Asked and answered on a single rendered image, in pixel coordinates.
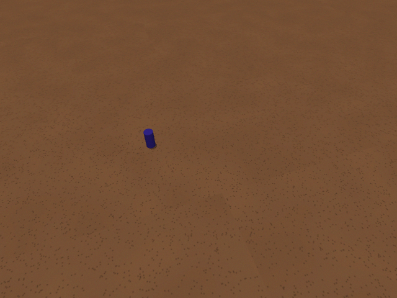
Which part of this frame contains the can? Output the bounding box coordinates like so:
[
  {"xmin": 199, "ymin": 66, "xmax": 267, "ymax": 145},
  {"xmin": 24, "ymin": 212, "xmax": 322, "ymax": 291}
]
[{"xmin": 143, "ymin": 129, "xmax": 156, "ymax": 148}]

